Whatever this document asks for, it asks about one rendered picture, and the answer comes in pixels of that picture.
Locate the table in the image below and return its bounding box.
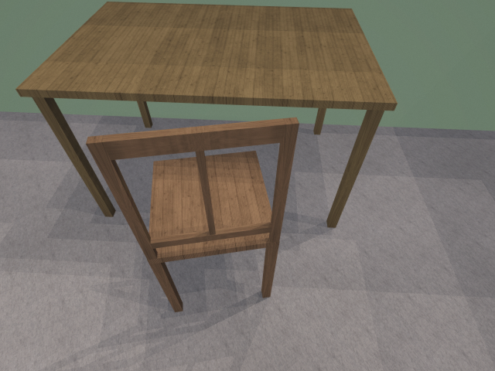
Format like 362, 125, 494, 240
16, 2, 398, 228

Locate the chair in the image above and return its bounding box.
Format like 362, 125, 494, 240
86, 117, 299, 312

